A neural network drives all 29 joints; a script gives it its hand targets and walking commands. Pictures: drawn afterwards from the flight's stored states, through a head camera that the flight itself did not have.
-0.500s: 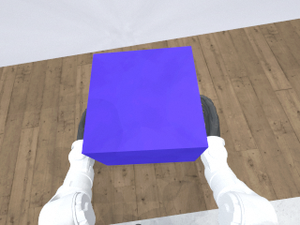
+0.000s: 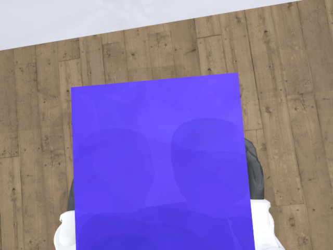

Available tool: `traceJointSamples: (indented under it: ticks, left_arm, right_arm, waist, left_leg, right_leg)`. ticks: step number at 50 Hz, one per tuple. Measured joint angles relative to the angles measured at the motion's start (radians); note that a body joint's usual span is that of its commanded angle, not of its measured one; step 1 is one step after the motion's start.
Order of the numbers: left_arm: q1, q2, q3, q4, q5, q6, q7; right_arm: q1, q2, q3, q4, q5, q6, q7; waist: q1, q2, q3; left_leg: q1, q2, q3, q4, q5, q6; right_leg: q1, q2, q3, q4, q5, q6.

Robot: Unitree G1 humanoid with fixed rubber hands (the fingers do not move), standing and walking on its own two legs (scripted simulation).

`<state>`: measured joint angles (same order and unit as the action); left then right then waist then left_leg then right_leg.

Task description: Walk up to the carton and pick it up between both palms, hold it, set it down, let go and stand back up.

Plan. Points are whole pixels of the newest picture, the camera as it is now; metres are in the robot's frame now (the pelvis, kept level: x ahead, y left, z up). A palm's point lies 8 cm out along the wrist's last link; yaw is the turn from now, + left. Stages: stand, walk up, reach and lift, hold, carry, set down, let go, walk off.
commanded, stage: set down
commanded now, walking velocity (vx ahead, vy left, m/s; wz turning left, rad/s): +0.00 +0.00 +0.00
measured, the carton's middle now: (162, 160) +0.29 +0.02 -0.05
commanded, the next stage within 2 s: none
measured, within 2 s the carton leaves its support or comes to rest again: neither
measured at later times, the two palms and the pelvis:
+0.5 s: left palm (24, 237) +0.17 +0.29 -0.01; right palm (278, 213) +0.20 -0.16 +0.01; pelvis -0.08 +0.02 -0.01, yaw +2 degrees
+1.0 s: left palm out of the picture +0.14 +0.28 +0.07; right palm out of the picture +0.15 -0.17 +0.09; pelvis -0.22 +0.06 -0.02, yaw +5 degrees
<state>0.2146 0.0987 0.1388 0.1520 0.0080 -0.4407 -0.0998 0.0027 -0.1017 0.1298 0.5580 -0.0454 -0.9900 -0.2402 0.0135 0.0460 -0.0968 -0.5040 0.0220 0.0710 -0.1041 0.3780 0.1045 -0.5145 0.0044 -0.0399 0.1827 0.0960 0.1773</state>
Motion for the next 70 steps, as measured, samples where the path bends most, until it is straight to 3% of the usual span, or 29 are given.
traceJointSamples:
  ticks: [1,3,5,6,9,11,12,14,16,17,19,21,25,31,37,40,42,45,47,50,52,55,57,58,60,62,65,68,70]
  left_arm:
    - [0.02,0.012,-0.021,-0.058,-0.012,0.061,0.022]
    - [0.04,0.001,-0.028,-0.123,0.004,0.135,0.041]
    - [0.024,0.0,-0.028,-0.102,-0.016,0.107,0.036]
    - [0.017,-0.003,-0.018,-0.055,-0.023,0.074,0.026]
    - [0.018,0.071,-0.031,0.053,-0.069,-0.045,-0.018]
    - [0.007,0.109,-0.049,0.029,-0.086,-0.036,-0.03]
    - [0.009,0.117,-0.055,0.003,-0.094,-0.017,-0.021]
    - [0.018,0.105,-0.053,-0.04,-0.074,0.033,-0.004]
    - [-0.014,0.105,-0.051,0.007,-0.065,0.049,-0.011]
    - [-0.039,0.119,-0.05,0.052,-0.071,0.047,-0.01]
    - [-0.063,0.165,-0.038,0.121,-0.087,0.048,-0.018]
    - [-0.068,0.205,-0.022,0.148,-0.101,0.069,-0.023]
    - [-0.124,0.226,0.001,0.169,-0.151,0.127,-0.019]
    - [-0.316,0.251,-0.03,0.338,-0.24,0.276,-0.03]
    - [-0.601,0.248,-0.221,0.488,-0.357,0.439,0.087]
    - [-0.7,0.211,-0.197,0.473,-0.315,0.463,0.085]
    - [-0.744,0.183,-0.148,0.537,-0.264,0.485,0.066]
    - [-0.81,0.173,-0.135,0.74,-0.215,0.515,0.074]
    - [-0.832,0.176,-0.172,0.811,-0.197,0.532,0.114]
    - [-0.811,0.176,-0.209,0.633,-0.219,0.569,0.169]
    - [-0.846,0.205,-0.208,0.557,-0.248,0.606,0.173]
    - [-0.903,0.264,-0.144,0.735,-0.255,0.586,0.115]
    - [-0.856,0.315,-0.106,0.805,-0.219,0.586,0.095]
    - [-0.802,0.324,-0.105,0.756,-0.215,0.565,0.096]
    - [-0.577,0.274,-0.11,0.458,-0.162,0.457,0.097]
    - [-0.414,0.175,-0.142,0.323,-0.089,0.441,0.109]
    - [-0.329,0.065,-0.171,0.268,-0.047,0.602,0.122]
    - [-0.234,0.042,-0.155,0.082,-0.094,0.69,0.15]
    - [-0.188,0.077,-0.161,-0.022,-0.14,0.617,0.196]
  right_arm:
    - [0.004,-0.017,0.013,-0.005,0.029,0.003,0.022]
    - [0.034,-0.043,0.024,-0.028,0.083,0.039,0.071]
    - [0.049,-0.073,0.028,-0.041,0.108,0.051,0.101]
    - [0.05,-0.088,0.027,-0.041,0.1,0.055,0.11]
    - [0.1,-0.076,0.008,-0.073,0.045,0.105,0.098]
    - [0.133,-0.071,-0.003,-0.07,0.064,0.13,0.11]
    - [0.139,-0.064,-0.012,-0.057,0.082,0.131,0.123]
    - [0.152,-0.039,-0.032,-0.012,0.133,0.134,0.155]
    - [0.152,-0.034,-0.026,0.005,0.209,0.19,0.163]
    - [0.129,-0.043,-0.01,0.0,0.24,0.229,0.165]
    - [0.079,-0.072,0.037,-0.067,0.271,0.288,0.163]
    - [0.043,-0.093,0.056,-0.141,0.286,0.312,0.163]
    - [-0.003,-0.115,0.03,-0.095,0.364,0.402,0.178]
    - [-0.092,-0.158,0.001,0.066,0.411,0.697,0.179]
    - [-0.322,-0.186,-0.13,0.073,0.356,0.928,0.237]
    - [-0.415,-0.216,-0.096,0.036,0.39,0.948,0.247]
    - [-0.465,-0.217,-0.062,0.095,0.409,0.959,0.248]
    - [-0.525,-0.193,-0.066,0.286,0.405,1.018,0.261]
    - [-0.557,-0.194,-0.116,0.385,0.405,1.049,0.285]
    - [-0.57,-0.272,-0.144,0.357,0.441,1.015,0.298]
    - [-0.602,-0.317,-0.14,0.293,0.47,0.996,0.296]
    - [-0.628,-0.265,-0.032,0.314,0.476,1.044,0.245]
    - [-0.647,-0.174,0.015,0.365,0.452,1.065,0.221]
    - [-0.625,-0.15,0.01,0.317,0.455,1.035,0.219]
    - [-0.443,-0.102,-0.057,0.132,0.41,0.828,0.244]
    - [-0.298,-0.061,-0.128,0.219,0.34,0.709,0.278]
    - [-0.226,-0.121,-0.106,0.36,0.347,0.821,0.276]
    - [-0.113,-0.214,-0.082,0.13,0.392,0.868,0.247]
    - [-0.043,-0.259,-0.122,-0.078,0.419,0.818,0.262]
  waist:
    - [-0.001,0.006,-0.012]
    - [0.031,-0.001,-0.046]
    - [0.03,-0.015,-0.054]
    - [0.037,-0.017,-0.072]
    - [0.001,-0.103,-0.103]
    - [-0.041,-0.125,-0.085]
    - [-0.053,-0.131,-0.084]
    - [-0.064,-0.139,-0.111]
    - [-0.035,-0.153,-0.119]
    - [-0.017,-0.154,-0.118]
    - [-0.002,-0.149,-0.104]
    - [-0.017,-0.131,-0.098]
    - [-0.024,-0.079,-0.107]
    - [0.017,-0.066,-0.045]
    - [0.004,-0.013,-0.008]
    - [0.005,-0.053,0.023]
    - [0.007,-0.082,0.039]
    - [-0.004,-0.112,0.053]
    - [-0.028,-0.096,0.058]
    - [-0.04,-0.03,0.034]
    - [-0.016,-0.038,0.007]
    - [0.032,-0.158,0.048]
    - [0.077,-0.171,0.009]
    - [0.073,-0.12,-0.007]
    - [0.007,-0.014,-0.032]
    - [0.001,-0.015,-0.034]
    - [0.009,-0.05,0.08]
    - [-0.018,-0.105,0.197]
    - [-0.035,-0.115,0.22]
  left_leg:
    - [-0.01,0.013,-0.029,0.003,-0.019,-0.021]
    - [-0.022,0.037,-0.072,0.018,-0.098,-0.122]
    - [-0.037,0.025,-0.096,0.079,-0.177,-0.181]
    - [-0.064,0.026,-0.078,0.126,-0.23,-0.189]
    - [-0.11,-0.023,0.009,0.078,-0.547,-0.102]
    - [-0.158,-0.029,0.002,0.052,-0.29,-0.057]
    - [-0.189,-0.019,-0.01,0.098,-0.129,-0.062]
    - [-0.221,0.006,-0.038,0.166,-0.259,-0.122]
    - [-0.231,0.029,-0.04,0.256,-0.372,-0.172]
    - [-0.23,0.045,-0.031,0.304,-0.413,-0.181]
    - [-0.187,0.061,-0.032,0.355,-0.436,-0.176]
    - [-0.118,0.058,-0.042,0.356,-0.478,-0.162]
    - [0.002,0.051,-0.074,0.362,-0.474,-0.144]
    - [0.153,0.009,-0.041,0.485,-0.543,-0.105]
    - [0.121,0.003,-0.038,0.57,-0.587,-0.093]
    - [0.123,-0.012,-0.013,0.59,-0.483,-0.079]
    - [0.154,-0.012,-0.005,0.604,-0.513,-0.065]
    - [0.189,-0.012,-0.033,0.648,-0.752,-0.07]
    - [0.187,0.003,-0.073,0.632,-0.84,-0.084]
    - [0.111,0.045,-0.09,0.554,-0.364,-0.122]
    - [0.052,0.025,-0.065,0.581,-0.478,-0.112]
    - [0.086,-0.113,-0.115,0.723,-0.475,-0.105]
    - [0.207,-0.101,-0.105,0.664,-0.533,-0.089]
    - [0.256,-0.063,-0.123,0.63,-0.555,-0.097]
    - [0.289,-0.008,-0.188,0.557,-0.691,-0.091]
    - [0.301,-0.017,-0.183,0.531,-0.653,-0.082]
    - [0.34,-0.034,-0.128,0.504,-0.62,-0.08]
    - [0.293,-0.061,-0.089,0.515,-0.603,-0.063]
    - [0.234,-0.049,-0.069,0.515,-0.58,-0.065]
  right_leg:
    - [-0.049,0.007,-0.038,0.034,-0.08,-0.024]
    - [-0.112,0.028,-0.047,-0.133,-0.158,-0.152]
    - [-0.184,0.009,-0.025,-0.174,0.177,-0.217]
    - [-0.198,0.011,-0.015,-0.155,0.147,-0.215]
    - [-0.178,-0.035,0.028,-0.132,-0.083,-0.134]
    - [-0.159,-0.046,-0.007,-0.055,-0.214,-0.106]
    - [-0.174,-0.039,-0.026,0.001,-0.252,-0.118]
    - [-0.193,-0.015,-0.034,-0.001,-0.252,-0.163]
    - [-0.158,0.01,-0.008,-0.077,-0.16,-0.228]
    - [-0.146,0.023,0.006,-0.071,-0.152,-0.231]
    - [-0.122,0.041,0.037,-0.017,-0.167,-0.207]
    - [-0.085,0.04,0.044,0.044,-0.192,-0.181]
    - [0.011,0.034,0.019,0.11,-0.176,-0.145]
    - [0.21,-0.005,0.061,0.128,-0.259,-0.159]
    - [0.173,-0.007,0.068,0.231,-0.373,-0.194]
    - [0.161,-0.019,0.103,0.25,-0.189,-0.161]
    - [0.187,-0.02,0.113,0.267,-0.198,-0.122]
    - [0.233,-0.009,0.096,0.299,-0.432,-0.163]
    - [0.247,0.033,0.079,0.331,-0.413,-0.187]
    - [0.231,0.072,0.026,0.328,-0.181,-0.215]
    - [0.204,0.047,0.046,0.297,-0.346,-0.177]
    - [0.195,-0.034,0.123,0.294,-0.437,-0.165]
    - [0.163,-0.048,0.125,0.233,-0.409,-0.186]
    - [0.147,-0.021,0.105,0.242,-0.361,-0.189]
    - [0.172,0.012,0.075,0.27,-0.224,-0.216]
    - [0.254,-0.003,0.069,0.184,-0.355,-0.263]
    - [0.336,0.0,0.055,0.112,-0.28,-0.247]
    - [0.313,-0.006,0.095,0.105,-0.193,-0.162]
    - [0.244,0.005,0.114,0.114,-0.186,-0.144]
